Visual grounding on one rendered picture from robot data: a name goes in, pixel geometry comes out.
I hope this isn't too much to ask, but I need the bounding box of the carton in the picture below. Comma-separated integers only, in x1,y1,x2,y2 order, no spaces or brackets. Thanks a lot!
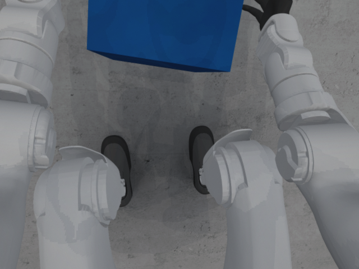
87,0,244,72

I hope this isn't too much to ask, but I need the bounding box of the robot right foot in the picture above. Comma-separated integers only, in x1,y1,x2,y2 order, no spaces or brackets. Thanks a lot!
189,126,214,194

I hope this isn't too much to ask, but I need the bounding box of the left robot thigh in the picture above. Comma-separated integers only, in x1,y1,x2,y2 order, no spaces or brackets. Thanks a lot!
36,157,118,269

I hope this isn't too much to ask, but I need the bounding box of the robot left forearm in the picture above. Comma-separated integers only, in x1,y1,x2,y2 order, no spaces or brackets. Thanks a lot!
0,0,65,109

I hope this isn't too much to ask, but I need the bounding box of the right robot hand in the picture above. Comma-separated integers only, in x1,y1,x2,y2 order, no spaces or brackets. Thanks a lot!
242,0,293,31

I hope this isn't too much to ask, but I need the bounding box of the robot right forearm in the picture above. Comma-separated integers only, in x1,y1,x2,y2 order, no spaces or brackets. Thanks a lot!
256,13,359,134

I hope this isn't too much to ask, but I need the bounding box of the robot left upper arm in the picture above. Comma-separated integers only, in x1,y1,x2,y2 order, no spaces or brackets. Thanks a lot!
0,100,57,269

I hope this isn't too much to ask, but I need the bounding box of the robot right upper arm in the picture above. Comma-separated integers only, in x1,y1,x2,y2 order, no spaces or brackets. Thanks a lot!
275,123,359,269

